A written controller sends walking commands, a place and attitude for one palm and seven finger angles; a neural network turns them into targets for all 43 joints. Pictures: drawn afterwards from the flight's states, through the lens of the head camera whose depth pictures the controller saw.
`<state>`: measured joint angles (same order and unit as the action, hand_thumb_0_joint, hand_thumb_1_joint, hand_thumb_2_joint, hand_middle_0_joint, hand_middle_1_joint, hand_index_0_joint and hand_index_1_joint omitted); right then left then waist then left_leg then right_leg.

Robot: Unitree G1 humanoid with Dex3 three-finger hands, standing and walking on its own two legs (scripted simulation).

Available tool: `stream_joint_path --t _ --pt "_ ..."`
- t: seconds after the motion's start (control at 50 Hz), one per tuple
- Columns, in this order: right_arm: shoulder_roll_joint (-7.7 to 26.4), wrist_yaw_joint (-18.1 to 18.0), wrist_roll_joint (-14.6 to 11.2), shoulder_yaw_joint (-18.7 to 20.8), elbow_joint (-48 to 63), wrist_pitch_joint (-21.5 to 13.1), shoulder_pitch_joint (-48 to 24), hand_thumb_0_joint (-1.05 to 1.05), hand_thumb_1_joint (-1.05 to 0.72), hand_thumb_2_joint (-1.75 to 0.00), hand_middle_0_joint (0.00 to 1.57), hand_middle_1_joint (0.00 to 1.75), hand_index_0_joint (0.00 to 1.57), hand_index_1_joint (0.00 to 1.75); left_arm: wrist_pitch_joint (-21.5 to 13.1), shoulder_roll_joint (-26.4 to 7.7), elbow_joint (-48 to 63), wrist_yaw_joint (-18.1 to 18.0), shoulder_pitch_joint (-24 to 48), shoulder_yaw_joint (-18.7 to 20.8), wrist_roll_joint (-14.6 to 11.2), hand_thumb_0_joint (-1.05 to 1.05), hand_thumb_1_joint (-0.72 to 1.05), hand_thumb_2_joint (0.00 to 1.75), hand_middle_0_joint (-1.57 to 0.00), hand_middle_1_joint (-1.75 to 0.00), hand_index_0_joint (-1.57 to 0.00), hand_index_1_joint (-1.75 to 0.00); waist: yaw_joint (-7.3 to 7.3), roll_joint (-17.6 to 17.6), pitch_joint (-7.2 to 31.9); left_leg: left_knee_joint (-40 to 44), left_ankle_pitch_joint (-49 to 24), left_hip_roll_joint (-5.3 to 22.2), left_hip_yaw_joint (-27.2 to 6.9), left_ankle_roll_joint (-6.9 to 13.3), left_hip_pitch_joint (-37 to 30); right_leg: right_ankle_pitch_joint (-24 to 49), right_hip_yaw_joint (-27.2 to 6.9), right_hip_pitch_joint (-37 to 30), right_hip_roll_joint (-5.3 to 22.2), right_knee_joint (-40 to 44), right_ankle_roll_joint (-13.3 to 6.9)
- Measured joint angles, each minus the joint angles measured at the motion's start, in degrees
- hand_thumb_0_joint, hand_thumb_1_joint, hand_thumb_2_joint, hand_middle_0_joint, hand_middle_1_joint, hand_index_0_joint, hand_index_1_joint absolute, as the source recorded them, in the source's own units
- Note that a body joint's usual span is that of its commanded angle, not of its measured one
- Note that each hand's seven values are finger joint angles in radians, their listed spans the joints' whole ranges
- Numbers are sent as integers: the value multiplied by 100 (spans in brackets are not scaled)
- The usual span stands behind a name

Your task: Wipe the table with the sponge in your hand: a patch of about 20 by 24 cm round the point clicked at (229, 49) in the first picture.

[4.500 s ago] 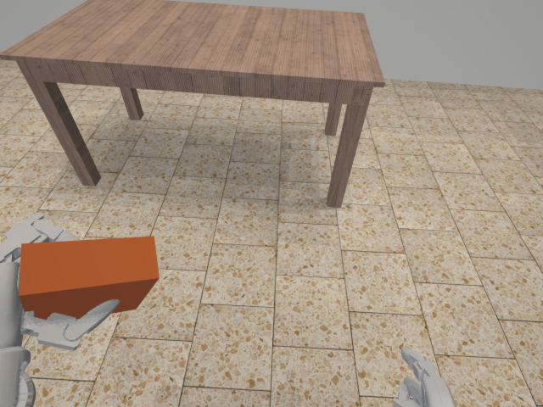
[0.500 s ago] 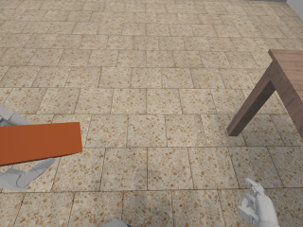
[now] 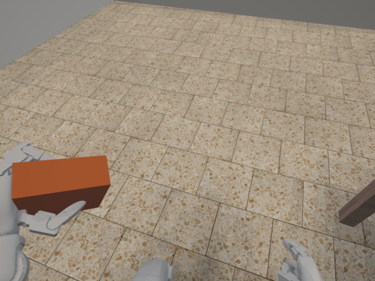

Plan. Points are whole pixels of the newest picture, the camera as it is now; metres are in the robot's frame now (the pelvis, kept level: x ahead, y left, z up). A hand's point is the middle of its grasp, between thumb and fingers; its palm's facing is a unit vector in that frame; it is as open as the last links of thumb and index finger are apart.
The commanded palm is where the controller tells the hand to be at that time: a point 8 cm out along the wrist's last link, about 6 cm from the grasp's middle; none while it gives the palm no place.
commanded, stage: walk to a spot facing it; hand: left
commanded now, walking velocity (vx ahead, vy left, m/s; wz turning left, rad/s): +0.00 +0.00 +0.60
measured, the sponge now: (77, 187) +0.23 +0.20 +0.15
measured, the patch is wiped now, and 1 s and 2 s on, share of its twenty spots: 0.00 0.00 0.00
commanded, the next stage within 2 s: turn to face it in 1.80 s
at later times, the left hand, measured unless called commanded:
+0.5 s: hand out of the picture +0.10 +0.27 +0.19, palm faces +0.59 -0.67 -0.46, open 9.3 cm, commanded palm +0.05 +0.30 +0.18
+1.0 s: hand out of the picture +0.02 +0.30 +0.18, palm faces +0.79 -0.45 -0.41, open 9.3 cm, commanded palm -0.06 +0.30 +0.18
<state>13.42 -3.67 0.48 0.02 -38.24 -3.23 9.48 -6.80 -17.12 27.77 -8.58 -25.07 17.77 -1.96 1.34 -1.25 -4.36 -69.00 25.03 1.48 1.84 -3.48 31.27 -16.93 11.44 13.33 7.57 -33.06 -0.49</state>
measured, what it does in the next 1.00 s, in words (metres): steps on the spot, turning left: left foot, then right foot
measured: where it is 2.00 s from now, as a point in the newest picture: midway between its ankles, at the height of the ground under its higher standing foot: outside the picture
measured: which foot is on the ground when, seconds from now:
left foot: up 0.00-0.18, down 0.20-0.56, up 0.58-0.92, down 0.94-1.00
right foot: down 0.00-0.20, up 0.22-0.54, down 0.56-0.92, up 0.94-1.00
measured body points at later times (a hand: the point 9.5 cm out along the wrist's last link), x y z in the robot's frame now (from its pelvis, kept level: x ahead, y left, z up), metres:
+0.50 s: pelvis -0.03 -0.02 +0.00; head +0.00 -0.01 +0.45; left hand +0.07 +0.30 +0.21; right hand +0.18 -0.16 -0.10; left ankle +0.02 +0.12 -0.73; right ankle +0.00 -0.14 -0.70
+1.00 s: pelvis -0.04 -0.03 -0.02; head -0.02 +0.00 +0.43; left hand -0.03 +0.32 +0.20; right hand +0.25 -0.14 -0.08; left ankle -0.08 +0.10 -0.74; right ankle -0.01 -0.14 -0.68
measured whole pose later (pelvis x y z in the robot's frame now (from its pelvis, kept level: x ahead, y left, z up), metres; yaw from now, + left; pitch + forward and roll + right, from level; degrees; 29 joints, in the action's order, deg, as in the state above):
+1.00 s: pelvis -0.04 -0.03 -0.02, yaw +33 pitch -1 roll +2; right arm 13.2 -3.4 -0.6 3.6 -31.8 -3.9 9.6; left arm -10.5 -23.5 33.8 -10.5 -24.8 22.6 -2.2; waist 0.0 3.4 -5.4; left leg -36.1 13.8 2.5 8.1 1.0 18.7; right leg -29.6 6.4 24.4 9.0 -64.8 2.2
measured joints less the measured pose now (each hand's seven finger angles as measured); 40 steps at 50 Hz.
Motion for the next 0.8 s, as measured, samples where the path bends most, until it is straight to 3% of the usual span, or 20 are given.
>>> stream_joint_path --t 0.14,0.18,0.2,0.22,0.26,0.32,0.42,0.54,0.56,0.6,0.64,0.68,0.72,0.8 --pt "202 -137 1 315 666 103 -22 1 -90 -90 20 30 19 30 -179 -567 752 -86 -409 294 -65 0 -44 103 -83 -137 -83 -137 -216 391 -20 2475 -90 145 614 3 -818 -19 351 85 264 -1 52" --pt "244 -129 -11 363 825 131 9 1 -90 -90 19 30 19 30 -215 -661 952 -142 -483 449 -100 0 -44 103 -83 -137 -83 -137 -238 426 27 3333 -533 65 705 36 -1202 -190 416 259 345 -347 112" --pt "265 -126 -22 380 901 128 12 1 -90 -90 19 30 19 30 -240 -698 1034 -171 -497 528 -130 0 -44 103 -83 -137 -83 -137 -247 411 51 3674 -1177 43 696 150 -1338 -311 403 429 388 -698 161" --pt "191 -128 -35 412 895 107 -33 1 -90 -90 19 30 19 30 -280 -748 1014 -183 -415 581 -159 0 -44 103 -83 -137 -83 -137 -255 485 -1 3547 -1375 -13 678 304 -1259 -650 186 636 404 -1225 272" --pt "1 -54 -49 393 793 26 -85 1 -90 -90 19 30 19 30 -355 -772 780 -116 -209 590 -94 0 -44 103 -83 -137 -83 -137 -258 498 -90 3297 -1150 -24 536 509 -1144 -1344 -322 1041 136 -2306 397" --pt "-261 146 -102 208 654 -73 -32 1 -90 -90 19 30 19 30 -261 -736 656 -12 -150 528 -5 0 -44 103 -83 -137 -83 -137 -290 376 -97 3461 -1173 35 207 518 -1097 -1215 -591 1436 -214 -2996 497" --pt "-538 285 -102 -71 550 -205 218 1 -90 -90 20 30 20 30 -269 -616 1012 70 -520 421 -93 0 -44 103 -83 -137 -83 -136 -200 85 -6 3882 -1579 81 -242 422 -1041 -796 -599 1290 -400 -2177 547" --pt "-608 182 -84 -233 381 -143 374 1 -90 -90 20 30 20 30 -172 -590 567 64 -425 450 -119 0 -44 103 -83 -137 -83 -136 27 -215 238 3929 -1669 -4 -608 367 -828 -1038 -404 115 -665 -248 383" --pt "-592 172 -90 -240 381 -126 374 1 -90 -90 20 30 20 30 -127 -583 458 62 -330 452 -94 0 -44 103 -83 -137 -83 -136 56 -190 287 3642 -1313 -51 -574 382 -630 -874 -398 -67 -644 203 237" --pt "-465 157 -58 -208 211 -85 253 1 -90 -90 20 30 20 30 -22 -422 224 66 -79 309 -70 0 -44 103 -83 -136 -83 -136 113 -203 216 2268 -457 -122 -475 268 -126 -113 -291 8 -533 124 -23" --pt "-320 157 -6 -175 19 -36 183 1 -90 -90 20 30 20 30 39 -244 79 61 -10 165 -76 0 -44 103 -83 -136 -83 -136 136 -112 181 865 -364 -170 -290 150 248 -114 -211 -76 -361 86 -88" --pt "-199 120 6 -122 -26 18 178 1 -90 -90 20 30 20 30 13 -131 28 66 -90 70 -58 0 -44 103 -83 -136 -83 -136 83 -2 177 99 -467 -96 -86 48 416 -98 -111 -248 -219 288 -64" --pt "-103 54 11 -39 18 38 191 1 -90 -90 20 30 20 30 -41 -134 33 65 -157 3 -23 0 -44 103 -83 -136 -83 -136 5 136 152 121 -513 28 113 16 365 -18 23 -392 -75 504 -32" --pt "91 -33 30 161 295 50 252 1 -90 -90 20 30 20 30 -127 -320 228 21 -271 22 -16 0 -44 103 -83 -136 -83 -136 -85 336 122 1487 -458 250 489 73 -133 33 276 -420 154 625 17"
